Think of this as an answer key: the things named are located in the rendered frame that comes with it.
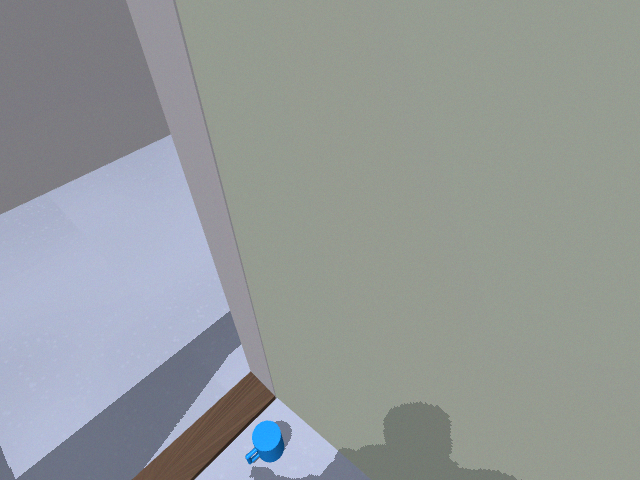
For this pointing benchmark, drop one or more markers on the mug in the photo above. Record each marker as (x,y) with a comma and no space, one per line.
(268,442)

